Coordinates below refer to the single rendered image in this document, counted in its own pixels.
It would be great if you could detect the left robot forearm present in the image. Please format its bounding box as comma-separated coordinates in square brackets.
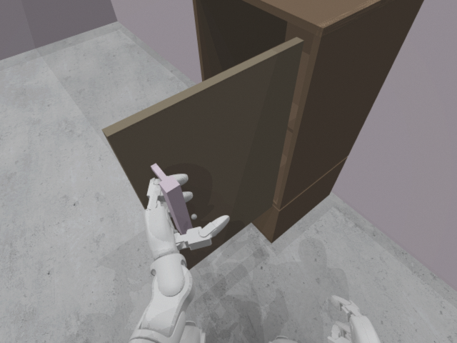
[129, 253, 196, 343]

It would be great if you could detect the right robot hand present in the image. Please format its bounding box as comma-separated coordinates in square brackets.
[328, 295, 381, 343]

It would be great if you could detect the robot left thigh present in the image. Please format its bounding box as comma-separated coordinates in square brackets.
[179, 325, 206, 343]

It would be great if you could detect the cupboard door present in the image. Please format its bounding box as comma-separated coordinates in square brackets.
[102, 37, 304, 270]

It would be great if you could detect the left robot hand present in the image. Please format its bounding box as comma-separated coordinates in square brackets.
[143, 174, 230, 261]

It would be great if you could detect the handle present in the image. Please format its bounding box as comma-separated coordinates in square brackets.
[151, 163, 193, 235]

